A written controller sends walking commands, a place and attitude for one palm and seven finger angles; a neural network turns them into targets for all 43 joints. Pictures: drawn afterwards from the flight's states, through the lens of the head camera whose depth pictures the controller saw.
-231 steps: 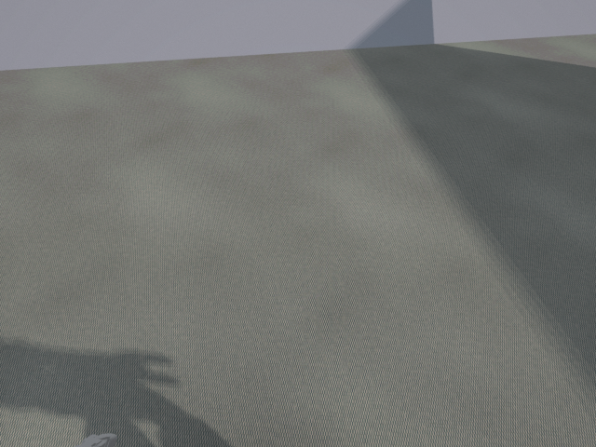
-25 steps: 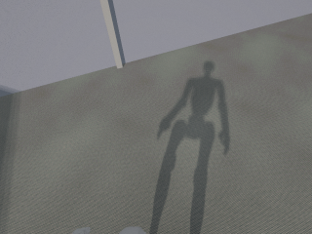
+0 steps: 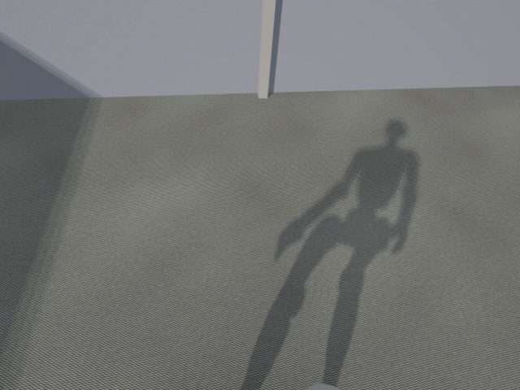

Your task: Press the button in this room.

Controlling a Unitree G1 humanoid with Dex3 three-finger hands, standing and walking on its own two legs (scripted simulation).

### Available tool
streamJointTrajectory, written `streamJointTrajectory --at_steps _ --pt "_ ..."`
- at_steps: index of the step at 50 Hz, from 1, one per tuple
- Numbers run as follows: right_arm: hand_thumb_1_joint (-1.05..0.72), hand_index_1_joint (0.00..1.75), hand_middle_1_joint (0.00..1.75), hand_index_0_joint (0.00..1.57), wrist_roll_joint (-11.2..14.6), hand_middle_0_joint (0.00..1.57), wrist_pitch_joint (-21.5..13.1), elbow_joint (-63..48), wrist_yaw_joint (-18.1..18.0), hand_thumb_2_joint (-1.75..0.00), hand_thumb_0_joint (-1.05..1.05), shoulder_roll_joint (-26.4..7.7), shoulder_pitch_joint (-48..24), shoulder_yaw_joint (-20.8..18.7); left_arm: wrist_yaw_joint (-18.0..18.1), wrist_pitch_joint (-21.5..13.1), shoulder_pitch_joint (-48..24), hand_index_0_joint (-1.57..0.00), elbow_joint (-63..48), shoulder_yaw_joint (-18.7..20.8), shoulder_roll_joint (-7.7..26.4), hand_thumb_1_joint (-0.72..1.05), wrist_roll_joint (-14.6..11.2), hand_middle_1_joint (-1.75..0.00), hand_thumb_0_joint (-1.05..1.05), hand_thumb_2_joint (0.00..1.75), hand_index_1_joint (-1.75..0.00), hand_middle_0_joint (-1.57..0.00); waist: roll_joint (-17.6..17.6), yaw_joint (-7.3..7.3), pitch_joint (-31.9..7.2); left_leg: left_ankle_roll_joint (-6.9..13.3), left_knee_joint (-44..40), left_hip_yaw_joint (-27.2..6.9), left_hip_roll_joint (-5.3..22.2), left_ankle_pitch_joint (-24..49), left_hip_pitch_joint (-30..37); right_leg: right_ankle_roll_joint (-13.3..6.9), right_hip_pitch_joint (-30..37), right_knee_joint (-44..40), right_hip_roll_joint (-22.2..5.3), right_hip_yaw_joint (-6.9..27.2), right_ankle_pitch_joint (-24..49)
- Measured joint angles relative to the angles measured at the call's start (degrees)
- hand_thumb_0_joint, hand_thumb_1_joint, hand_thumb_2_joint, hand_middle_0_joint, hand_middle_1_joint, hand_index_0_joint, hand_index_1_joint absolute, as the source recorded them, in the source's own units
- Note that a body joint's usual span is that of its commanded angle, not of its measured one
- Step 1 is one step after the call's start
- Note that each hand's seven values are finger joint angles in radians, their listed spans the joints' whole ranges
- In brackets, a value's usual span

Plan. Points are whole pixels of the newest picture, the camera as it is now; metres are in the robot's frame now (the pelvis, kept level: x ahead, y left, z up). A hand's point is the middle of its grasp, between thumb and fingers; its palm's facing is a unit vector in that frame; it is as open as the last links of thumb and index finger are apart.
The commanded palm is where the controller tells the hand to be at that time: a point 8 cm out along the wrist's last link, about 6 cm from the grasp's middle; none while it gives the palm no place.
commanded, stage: turn or walk to find it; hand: left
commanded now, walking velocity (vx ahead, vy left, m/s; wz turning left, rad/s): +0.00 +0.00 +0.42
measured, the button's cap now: out of the picture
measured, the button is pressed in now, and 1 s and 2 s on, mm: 0 0 0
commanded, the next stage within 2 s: none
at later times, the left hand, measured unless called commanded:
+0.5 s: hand out of the picture -0.01 +0.16 -0.16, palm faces +0.26 -0.94 -0.24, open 7.4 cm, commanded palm none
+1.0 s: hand out of the picture -0.08 +0.22 -0.16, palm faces +0.45 -0.85 -0.26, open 7.4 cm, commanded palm none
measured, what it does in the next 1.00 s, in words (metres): steps on the spot, turning left: right foot, then left foot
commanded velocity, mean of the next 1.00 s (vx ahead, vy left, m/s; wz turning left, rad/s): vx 0.00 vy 0.00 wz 0.42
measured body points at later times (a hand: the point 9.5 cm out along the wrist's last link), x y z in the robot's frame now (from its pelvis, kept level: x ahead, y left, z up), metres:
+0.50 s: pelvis -0.03 -0.04 +0.00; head +0.00 -0.05 +0.45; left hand -0.02 +0.21 -0.14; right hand +0.07 -0.29 -0.16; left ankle -0.08 +0.10 -0.67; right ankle +0.00 -0.13 -0.74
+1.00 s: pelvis -0.06 -0.01 +0.00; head -0.04 +0.00 +0.45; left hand -0.10 +0.26 -0.14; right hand +0.11 -0.20 -0.15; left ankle -0.08 +0.09 -0.74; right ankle -0.02 -0.14 -0.70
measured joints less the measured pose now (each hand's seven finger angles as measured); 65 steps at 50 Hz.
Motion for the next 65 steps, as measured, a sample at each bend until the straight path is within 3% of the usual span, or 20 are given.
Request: streamJointTrajectory --at_steps 7,10,12,14,17,20,24,29,32,34,36,40,45,51,54,56,58,61,65 --pt "-0.90 0.30 0.30 0.20 -0.36 0.21 0.71 -0.03 0.31 -0.90 0.00 -0.28 1.12 -0.56 0.16 -0.69 -2.20 -0.20 -2.36 -0.67 -1.85 0.91 -0.30 -0.30 0.01 0.90 -0.30 -0.20 2.19 -1.47 -0.70 -0.82 -0.35 -2.96 -1.21 1.45 -1.05 -0.18 4.81 -13.78 2.03 0.57 -0.44" --pt "-0.90 0.30 0.30 0.20 -0.14 0.21 1.18 0.02 0.49 -0.90 0.00 -0.80 2.06 -1.08 0.20 -1.81 -2.41 -0.20 -3.61 -1.22 -2.63 0.91 -0.39 -0.30 0.01 0.90 -0.30 -0.20 2.75 -1.76 -1.19 -1.86 2.48 -4.10 -2.07 0.67 -3.04 -0.74 9.69 -25.46 2.85 -0.03 5.88" --pt "-0.90 0.30 0.30 0.20 0.16 0.21 1.65 0.24 0.60 -0.90 0.00 -1.82 2.50 -1.77 0.37 -2.63 -2.59 -0.20 -3.86 -1.70 -3.89 0.91 0.09 -0.30 0.01 0.90 -0.30 -0.20 4.80 -1.95 -0.96 -2.28 8.74 -5.21 -1.64 -4.61 -5.78 -3.51 10.05 -25.90 3.60 -1.73 6.99" --pt "-0.90 0.30 0.30 0.20 -0.07 0.21 2.63 0.75 0.74 -0.90 0.00 -2.36 3.02 -2.34 0.36 -2.92 -2.07 -0.20 -4.35 -2.13 -4.65 0.91 0.20 -0.30 0.01 0.90 -0.30 -0.20 4.98 -1.85 -1.10 -2.70 20.18 -5.05 -2.23 -10.66 -9.65 -5.53 10.35 -25.62 2.91 -3.09 6.40" --pt "-0.91 0.30 0.30 0.20 -0.28 0.20 3.22 1.48 1.22 -0.90 0.00 -3.10 3.37 -2.84 0.55 -2.85 -1.05 -0.20 -4.18 -2.37 -5.41 0.91 0.21 -0.30 0.01 0.90 -0.30 -0.20 4.77 -1.80 -1.00 -3.65 33.62 -3.86 -1.21 -9.19 -13.50 -6.09 11.94 -28.11 2.17 -4.58 7.46" --pt "-0.91 0.30 0.30 0.19 -0.29 0.20 3.26 1.94 1.37 -0.90 0.00 -3.43 3.85 -2.98 0.65 -2.89 -0.41 -0.21 -3.43 -2.53 -5.69 0.90 0.28 -0.30 0.01 0.90 -0.30 -0.20 4.21 -2.09 -0.68 -4.91 37.24 -3.03 0.61 -7.40 -14.03 -6.05 13.05 -29.88 1.38 -6.31 8.41" --pt "-0.91 0.30 0.30 0.19 -0.18 0.20 3.66 2.79 1.33 -0.90 0.00 -3.42 3.86 -2.75 0.54 -2.99 0.25 -0.21 -2.64 -2.52 -5.52 0.90 0.55 -0.30 0.01 0.90 -0.30 -0.21 2.99 -1.61 -0.10 -5.78 31.74 -1.71 2.44 -9.32 -11.30 -5.73 13.28 -30.32 -0.01 -8.39 8.68" --pt "-0.91 0.30 0.30 0.19 0.31 0.20 3.28 2.77 1.19 -0.90 0.00 -2.80 2.13 -1.97 0.34 -2.78 1.02 -0.21 -1.46 -1.92 -4.05 0.90 0.88 -0.30 0.01 0.90 -0.30 -0.21 1.13 -0.19 0.84 -5.30 18.87 0.88 2.87 -11.94 -5.76 -4.58 11.74 -28.07 -2.10 -10.38 8.08" --pt "-0.91 0.30 0.30 0.19 0.40 0.20 1.95 1.53 1.19 -0.90 0.00 -2.57 1.41 -1.41 0.27 -2.18 1.86 -0.21 -0.66 -1.25 -2.65 0.90 0.49 -0.30 0.01 0.90 -0.30 -0.21 0.56 -0.12 0.58 -4.04 6.48 2.41 2.69 -5.53 -0.72 -3.15 9.78 -24.01 -3.41 -11.88 6.41" --pt "-0.91 0.30 0.30 0.19 0.17 0.20 1.02 1.08 1.08 -0.90 0.00 -1.53 0.51 -1.21 0.31 -1.04 1.83 -0.21 -0.12 -0.59 -1.09 0.90 0.16 -0.30 0.01 0.90 -0.30 -0.21 -1.37 0.16 0.87 -1.43 7.04 2.71 1.34 -5.42 -1.50 -1.78 6.46 -16.78 -3.95 -8.78 0.37" --pt "-0.91 0.30 0.30 0.19 0.01 0.20 0.39 0.57 0.69 -0.90 0.00 -0.81 0.22 -0.75 0.57 0.27 1.61 -0.20 0.64 -0.22 -0.25 0.91 0.20 -0.30 0.01 0.90 -0.30 -0.20 -1.61 0.40 0.74 -0.37 7.02 2.43 1.09 -5.09 -1.58 -1.15 2.87 -7.58 -2.17 -4.79 -4.12" --pt "-0.90 0.30 0.30 0.20 0.00 0.20 0.06 0.26 -0.05 -0.90 0.00 -0.03 0.40 0.01 0.06 0.45 0.68 -0.20 1.12 0.16 0.29 0.91 0.13 -0.30 0.01 0.90 -0.30 -0.20 -0.82 0.25 0.14 0.13 1.99 0.96 0.26 -1.73 0.15 -0.36 -0.78 1.77 -0.38 -1.18 -0.02" --pt "-0.90 0.30 0.30 0.20 0.04 0.21 0.02 0.26 -0.03 -0.90 0.00 0.36 0.98 0.16 -0.04 -0.09 -0.44 -0.20 -0.16 -0.03 -0.15 0.91 0.02 -0.30 0.01 0.90 -0.30 -0.20 0.32 -0.20 -0.78 0.46 -2.01 -0.90 -0.98 1.23 0.87 0.38 0.15 -1.38 0.39 0.54 1.21" --pt "-0.90 0.30 0.30 0.20 -0.33 0.21 0.64 0.29 0.20 -0.90 0.00 -0.11 2.08 -0.50 0.23 -0.53 -2.72 -0.20 -1.98 -0.70 -1.83 0.91 -0.30 -0.30 0.01 0.90 -0.30 -0.20 2.19 -1.81 -1.01 -0.29 -1.38 -3.60 -2.00 2.18 -0.94 -0.06 4.88 -12.96 2.23 1.01 -0.71" --pt "-0.90 0.30 0.30 0.20 -0.20 0.21 1.17 0.44 0.36 -0.90 0.00 -0.75 3.01 -1.02 0.26 -1.56 -3.23 -0.20 -3.27 -1.25 -2.74 0.91 -0.47 -0.30 0.01 0.90 -0.30 -0.20 2.97 -2.20 -1.31 -1.33 1.17 -5.00 -2.68 1.64 -3.09 -0.66 9.64 -24.55 3.20 0.44 4.78" --pt "-0.90 0.30 0.30 0.20 0.16 0.21 1.60 0.70 0.48 -0.90 0.00 -1.67 3.46 -1.67 0.43 -2.52 -3.36 -0.20 -3.66 -1.67 -3.84 0.91 -0.02 -0.30 0.01 0.90 -0.30 -0.20 4.55 -2.18 -1.10 -2.21 6.78 -6.08 -2.56 -3.13 -5.76 -3.82 10.72 -27.08 3.84 -0.91 6.74" --pt "-0.90 0.30 0.30 0.20 -0.04 0.21 2.49 1.18 0.57 -0.90 0.00 -2.28 3.93 -2.22 0.44 -2.88 -2.91 -0.20 -4.07 -2.06 -4.71 0.91 0.09 -0.30 0.01 0.90 -0.30 -0.20 4.90 -2.17 -1.04 -2.79 18.05 -5.60 -2.93 -10.14 -9.66 -5.53 11.11 -26.74 3.26 -2.33 6.33" --pt "-0.90 0.30 0.30 0.20 -0.25 0.20 3.23 1.82 1.07 -0.90 0.00 -3.13 4.15 -2.88 0.56 -2.81 -1.84 -0.20 -3.95 -2.34 -5.53 0.91 0.13 -0.30 0.01 0.90 -0.30 -0.20 4.90 -2.22 -0.84 -3.76 32.62 -4.14 -1.74 -9.31 -13.96 -5.91 12.73 -28.77 2.50 -3.97 7.06" --pt "-0.91 0.30 0.30 0.19 -0.26 0.20 3.34 2.24 1.26 -0.90 0.00 -3.56 4.50 -3.03 0.66 -2.86 -0.98 -0.21 -3.00 -2.49 -5.81 0.90 0.30 -0.30 0.01 0.90 -0.30 -0.20 4.11 -2.49 -0.32 -5.36 36.43 -2.86 0.91 -7.79 -14.26 -5.81 13.96 -30.24 1.30 -6.23 7.73"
